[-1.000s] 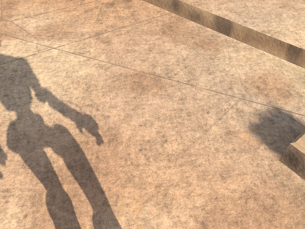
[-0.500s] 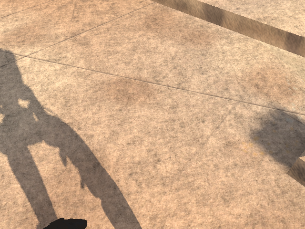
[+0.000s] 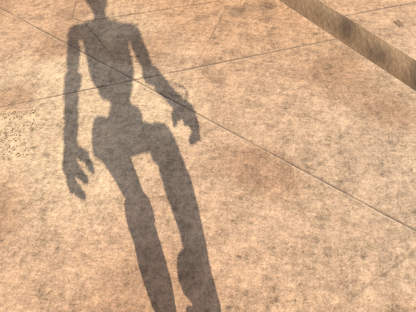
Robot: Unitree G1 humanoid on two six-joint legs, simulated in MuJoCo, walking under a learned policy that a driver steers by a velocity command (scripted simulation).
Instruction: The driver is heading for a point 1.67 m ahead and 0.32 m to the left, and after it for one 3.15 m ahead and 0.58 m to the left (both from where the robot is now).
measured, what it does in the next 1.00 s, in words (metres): walks ahead, turning left: left foot, then right foot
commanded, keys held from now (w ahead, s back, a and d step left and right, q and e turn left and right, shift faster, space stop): q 0.52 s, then no key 0.48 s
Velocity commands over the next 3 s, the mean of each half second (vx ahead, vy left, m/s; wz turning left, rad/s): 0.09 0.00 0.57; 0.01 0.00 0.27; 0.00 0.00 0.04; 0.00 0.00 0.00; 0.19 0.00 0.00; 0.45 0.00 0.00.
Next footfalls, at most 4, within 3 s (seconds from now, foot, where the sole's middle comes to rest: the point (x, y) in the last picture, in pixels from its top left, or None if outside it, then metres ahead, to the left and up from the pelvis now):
0.02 left None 0.16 0.05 -0.76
0.62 right None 0.17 -0.13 -0.76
1.00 left None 0.05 0.05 -0.76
2.88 left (175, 295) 0.48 0.15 -0.76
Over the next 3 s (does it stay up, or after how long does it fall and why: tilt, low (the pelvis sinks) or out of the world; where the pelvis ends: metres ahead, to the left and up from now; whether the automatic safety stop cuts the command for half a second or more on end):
stays up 0.42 0.07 0.01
